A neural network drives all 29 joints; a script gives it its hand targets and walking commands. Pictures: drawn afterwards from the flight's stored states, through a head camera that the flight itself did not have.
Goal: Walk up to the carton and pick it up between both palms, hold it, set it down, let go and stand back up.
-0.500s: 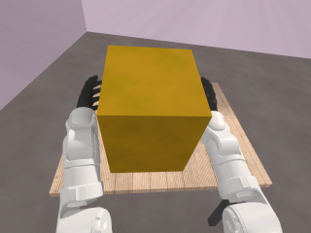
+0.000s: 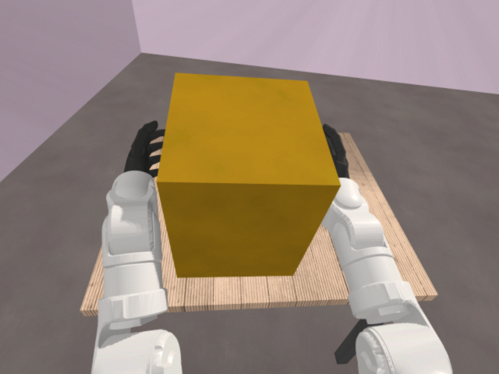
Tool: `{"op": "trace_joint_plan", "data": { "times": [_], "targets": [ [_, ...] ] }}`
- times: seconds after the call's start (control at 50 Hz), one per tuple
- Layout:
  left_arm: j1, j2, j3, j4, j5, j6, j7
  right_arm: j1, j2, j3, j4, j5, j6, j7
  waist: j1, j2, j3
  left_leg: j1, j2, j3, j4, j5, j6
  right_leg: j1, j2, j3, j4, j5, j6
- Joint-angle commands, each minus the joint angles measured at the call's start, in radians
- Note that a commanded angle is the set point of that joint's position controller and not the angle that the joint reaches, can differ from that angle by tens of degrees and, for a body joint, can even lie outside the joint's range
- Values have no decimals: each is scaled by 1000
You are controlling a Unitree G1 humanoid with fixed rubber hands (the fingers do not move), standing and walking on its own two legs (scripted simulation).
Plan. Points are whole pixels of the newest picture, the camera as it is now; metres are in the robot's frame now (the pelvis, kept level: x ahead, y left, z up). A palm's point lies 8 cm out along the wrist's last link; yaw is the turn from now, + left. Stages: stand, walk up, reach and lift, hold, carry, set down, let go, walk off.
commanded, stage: hold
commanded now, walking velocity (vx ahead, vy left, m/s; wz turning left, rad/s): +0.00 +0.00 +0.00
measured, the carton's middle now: (239, 183) +0.37 +0.01 +0.14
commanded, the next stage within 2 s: none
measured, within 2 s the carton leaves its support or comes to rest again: neither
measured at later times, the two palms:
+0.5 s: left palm (137, 172) +0.35 +0.16 +0.18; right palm (332, 175) +0.35 -0.14 +0.17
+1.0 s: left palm (137, 175) +0.35 +0.16 +0.18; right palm (332, 176) +0.35 -0.14 +0.17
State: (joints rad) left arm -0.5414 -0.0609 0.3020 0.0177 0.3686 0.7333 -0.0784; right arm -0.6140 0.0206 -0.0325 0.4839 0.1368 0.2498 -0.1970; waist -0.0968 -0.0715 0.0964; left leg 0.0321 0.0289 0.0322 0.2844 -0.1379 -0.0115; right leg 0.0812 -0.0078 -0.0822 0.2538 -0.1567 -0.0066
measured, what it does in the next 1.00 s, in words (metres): stands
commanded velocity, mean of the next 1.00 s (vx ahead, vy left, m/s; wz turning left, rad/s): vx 0.00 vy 0.00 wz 0.00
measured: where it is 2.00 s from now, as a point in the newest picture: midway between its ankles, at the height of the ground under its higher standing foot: outside the picture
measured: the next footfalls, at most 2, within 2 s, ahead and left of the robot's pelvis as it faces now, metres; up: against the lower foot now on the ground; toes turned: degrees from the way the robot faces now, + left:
none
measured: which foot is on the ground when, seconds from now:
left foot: down 0.00-1.00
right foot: down 0.00-1.00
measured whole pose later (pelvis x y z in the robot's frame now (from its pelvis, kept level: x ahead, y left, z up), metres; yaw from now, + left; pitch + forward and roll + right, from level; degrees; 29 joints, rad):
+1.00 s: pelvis +0.00 +0.00 +0.00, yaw +0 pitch -10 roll +0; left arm -0.53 -0.06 0.29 0.00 0.36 0.73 -0.07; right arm -0.60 0.02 -0.03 0.46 0.14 0.25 -0.20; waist -0.10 -0.07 0.09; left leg 0.03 0.03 0.03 0.29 -0.14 -0.01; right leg 0.08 -0.01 -0.08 0.26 -0.16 0.00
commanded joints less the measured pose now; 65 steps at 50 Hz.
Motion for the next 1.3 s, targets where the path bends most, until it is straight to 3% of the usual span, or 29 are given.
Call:
{"op": "trace_joint_plan", "data": {
  "times": [0.0,0.02,0.08,0.14,0.18,0.28,0.34,0.38,0.44,0.48,0.54,0.6,0.64,0.72,0.84,0.88,0.94,1.02,1.12,1.2,1.22,1.24,1.28],
  "targets": [
    [-543,-447,-454,-106,-140,-60,-123,-641,469,381,-287,47,-64,83,0,73,-360,100,-53,34,0,179,1,44,44,-35,2,236,51],
    [-524,-440,-450,-78,-135,-57,-119,-657,464,393,-299,49,-68,82,12,73,-366,101,-57,36,11,194,3,47,43,-33,0,247,50],
    [-505,-438,-463,-79,-145,-62,-114,-621,459,394,-299,50,-65,78,1,66,-360,115,-54,32,17,212,2,43,48,-31,0,254,49],
    [-520,-443,-460,-84,-138,-59,-116,-596,440,367,-253,44,-56,82,-9,91,-320,109,-50,31,1,165,-6,13,44,-31,-10,185,44],
    [-539,-437,-440,-60,-131,-50,-123,-618,436,342,-235,30,-50,85,-13,78,-282,79,-50,34,-20,104,1,-6,41,-35,-22,124,45],
    [-528,-449,-468,-91,-144,-59,-117,-622,453,365,-270,38,-61,86,-12,85,-344,119,-52,31,11,200,-8,17,47,-39,-7,211,45],
    [-551,-452,-449,-66,-128,-59,-115,-635,448,344,-236,31,-60,92,-4,84,-323,90,-48,34,-18,111,2,0,46,-38,-15,115,42],
    [-560,-451,-452,-80,-129,-61,-109,-616,453,333,-212,23,-60,99,-9,93,-309,100,-46,34,-18,123,-2,-9,44,-38,-15,121,41],
    [-559,-447,-426,-42,-121,-57,-116,-651,455,332,-221,22,-63,100,8,77,-309,74,-49,38,-27,85,10,-6,42,-37,-16,102,44],
    [-551,-458,-444,-60,-130,-58,-113,-650,454,336,-236,28,-74,101,-1,87,-343,97,-48,37,-10,141,2,9,49,-39,-9,137,40],
    [-530,-444,-414,-28,-118,-56,-119,-652,453,343,-236,23,-71,93,4,53,-315,91,-54,40,-13,127,14,8,42,-34,-18,163,52],
    [-526,-442,-440,-60,-128,-60,-124,-615,450,352,-244,29,-71,85,-18,75,-332,111,-54,37,6,183,-1,36,43,-33,-5,233,51],
    [-542,-441,-433,-59,-126,-57,-123,-640,437,351,-245,34,-69,88,-7,78,-322,101,-52,35,-1,161,-2,14,47,-40,-12,171,47],
    [-508,-443,-480,-127,-143,-68,-116,-599,464,405,-307,59,-73,75,-18,80,-375,134,-57,27,35,280,-10,62,48,-33,8,330,57],
    [-513,-437,-463,-98,-137,-50,-113,-609,446,381,-286,52,-54,82,1,84,-313,85,-51,28,-2,165,-2,24,45,-34,-8,187,44],
    [-524,-449,-490,-134,-149,-56,-111,-608,452,382,-299,54,-59,87,-11,95,-347,111,-47,27,4,193,-9,23,49,-35,0,206,43],
    [-528,-437,-453,-79,-135,-51,-120,-597,437,357,-252,31,-47,87,-17,71,-291,92,-47,33,-14,135,1,3,44,-31,-17,158,43],
    [-542,-451,-443,-68,-126,-51,-116,-639,436,339,-245,29,-58,95,0,85,-305,90,-44,34,-22,105,1,-10,45,-38,-19,102,38],
    [-550,-443,-449,-59,-132,-58,-112,-632,444,335,-232,19,-61,97,-12,76,-319,102,-44,34,-15,122,2,-7,46,-41,-17,123,42],
    [-559,-447,-439,-58,-124,-61,-111,-648,451,341,-227,32,-63,97,4,95,-308,87,-48,33,-13,139,-1,2,44,-39,-10,141,43],
    [-550,-438,-434,-59,-127,-61,-115,-618,451,337,-214,29,-58,94,-15,71,-310,95,-49,34,-13,133,2,11,43,-34,-14,151,47],
    [-541,-438,-422,-39,-116,-56,-117,-624,447,342,-208,29,-53,94,-1,78,-295,84,-52,38,-17,123,5,8,42,-30,-16,143,45],
    [-544,-442,-425,-61,-120,-58,-121,-614,457,344,-219,31,-54,91,-8,71,-314,88,-53,38,-16,137,6,16,42,-28,-10,177,51]
  ]
}}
